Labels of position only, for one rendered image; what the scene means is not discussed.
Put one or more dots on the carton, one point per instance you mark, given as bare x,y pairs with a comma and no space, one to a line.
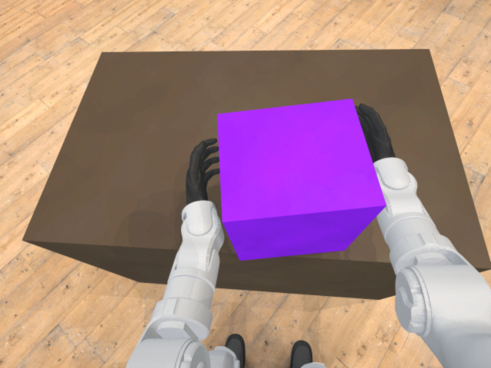
296,180

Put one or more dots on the right robot hand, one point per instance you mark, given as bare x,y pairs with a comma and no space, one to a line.
375,133

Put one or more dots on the left robot upper arm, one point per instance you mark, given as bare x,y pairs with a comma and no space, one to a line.
170,353

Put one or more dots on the left robot foot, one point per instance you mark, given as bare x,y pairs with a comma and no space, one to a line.
236,343

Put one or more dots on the left robot forearm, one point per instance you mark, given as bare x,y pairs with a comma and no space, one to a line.
184,311

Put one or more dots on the pedestal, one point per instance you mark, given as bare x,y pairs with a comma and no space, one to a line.
115,195

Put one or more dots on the left robot hand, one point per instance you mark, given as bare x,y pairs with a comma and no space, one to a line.
197,177

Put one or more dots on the left robot thigh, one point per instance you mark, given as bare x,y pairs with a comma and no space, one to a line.
223,359

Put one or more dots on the right robot forearm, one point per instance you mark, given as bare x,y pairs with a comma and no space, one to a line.
409,231

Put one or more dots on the right robot upper arm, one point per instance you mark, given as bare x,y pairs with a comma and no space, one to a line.
449,307

